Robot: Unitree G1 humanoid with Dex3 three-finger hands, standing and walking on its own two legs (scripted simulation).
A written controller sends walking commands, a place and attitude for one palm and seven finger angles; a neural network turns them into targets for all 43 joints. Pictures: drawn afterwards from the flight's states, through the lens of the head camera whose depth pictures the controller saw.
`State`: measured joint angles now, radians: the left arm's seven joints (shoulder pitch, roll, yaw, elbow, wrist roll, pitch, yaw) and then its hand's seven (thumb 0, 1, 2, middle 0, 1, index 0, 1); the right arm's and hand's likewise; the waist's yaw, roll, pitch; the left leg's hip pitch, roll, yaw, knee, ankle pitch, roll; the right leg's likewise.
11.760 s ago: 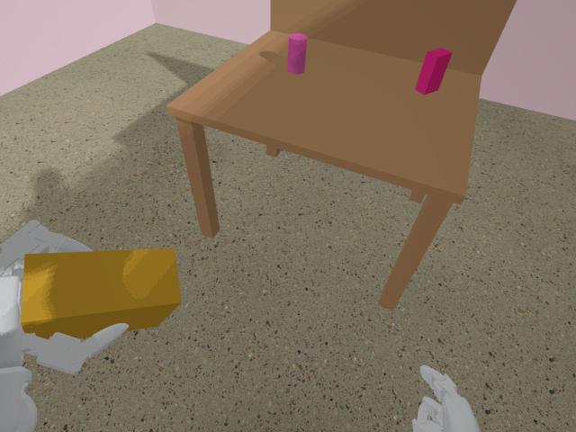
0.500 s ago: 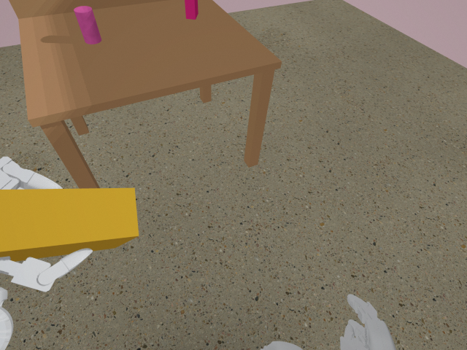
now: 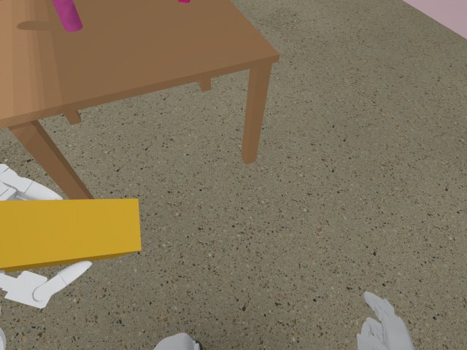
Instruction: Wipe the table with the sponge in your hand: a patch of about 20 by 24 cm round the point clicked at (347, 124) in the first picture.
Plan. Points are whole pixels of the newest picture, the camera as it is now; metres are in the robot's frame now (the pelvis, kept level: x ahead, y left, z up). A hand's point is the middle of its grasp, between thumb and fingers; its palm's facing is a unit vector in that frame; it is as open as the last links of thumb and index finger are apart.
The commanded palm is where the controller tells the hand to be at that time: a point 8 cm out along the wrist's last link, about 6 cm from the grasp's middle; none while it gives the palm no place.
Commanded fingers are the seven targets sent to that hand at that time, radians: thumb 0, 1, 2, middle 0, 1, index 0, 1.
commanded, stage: take the last steps up to it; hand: left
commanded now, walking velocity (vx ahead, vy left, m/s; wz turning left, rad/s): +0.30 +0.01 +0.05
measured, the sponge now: (89, 234) +0.23 +0.20 +0.14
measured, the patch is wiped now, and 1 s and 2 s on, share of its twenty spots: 0.00 0.00 0.00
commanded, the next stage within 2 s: none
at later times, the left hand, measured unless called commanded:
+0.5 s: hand (132, 161) +0.33 +0.17 +0.16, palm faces +0.39 -0.80 -0.46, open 10.3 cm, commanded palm +0.26 +0.21 +0.18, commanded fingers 0.00 0.10 1.30 -1.20 -1.60 -1.20 -1.60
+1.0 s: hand (156, 98) +0.43 +0.15 +0.18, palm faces +0.40 -0.79 -0.46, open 10.3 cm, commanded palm +0.38 +0.20 +0.18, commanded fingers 0.00 0.10 1.30 -1.20 -1.60 -1.20 -1.60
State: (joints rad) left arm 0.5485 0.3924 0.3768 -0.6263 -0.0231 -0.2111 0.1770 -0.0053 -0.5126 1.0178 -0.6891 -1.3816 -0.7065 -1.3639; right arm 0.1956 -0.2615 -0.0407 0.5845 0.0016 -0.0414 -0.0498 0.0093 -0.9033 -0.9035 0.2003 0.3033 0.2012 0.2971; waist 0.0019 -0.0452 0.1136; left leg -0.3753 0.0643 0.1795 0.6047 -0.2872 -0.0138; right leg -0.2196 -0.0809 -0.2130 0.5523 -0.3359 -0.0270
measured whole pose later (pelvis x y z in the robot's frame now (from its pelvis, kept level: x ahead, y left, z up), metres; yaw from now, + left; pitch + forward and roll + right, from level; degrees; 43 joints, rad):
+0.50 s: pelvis +0.11 -0.07 -0.01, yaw +1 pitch +0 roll +1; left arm 0.43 0.34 0.34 -0.49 -0.02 -0.19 0.14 -0.01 -0.51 1.02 -0.69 -1.38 -0.71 -1.36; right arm 0.15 -0.21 0.01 0.67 0.01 -0.05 -0.04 0.01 -0.90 -0.90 0.21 0.30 0.21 0.30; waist 0.01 0.04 0.11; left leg -0.49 0.08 0.05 1.17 -0.42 -0.03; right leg -0.30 -0.08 -0.20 0.62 -0.31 -0.04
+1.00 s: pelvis +0.22 -0.09 +0.00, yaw +2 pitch +1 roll +0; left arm 0.51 0.38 0.36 -0.57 -0.02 -0.23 0.15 -0.01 -0.51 1.02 -0.69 -1.38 -0.71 -1.36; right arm 0.21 -0.12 0.03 0.58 0.01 -0.11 -0.04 0.01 -0.90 -0.90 0.20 0.30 0.20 0.30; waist 0.01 0.02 0.06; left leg -0.24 0.11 0.15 0.50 -0.26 -0.02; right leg -0.42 -0.09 -0.14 0.78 -0.38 0.04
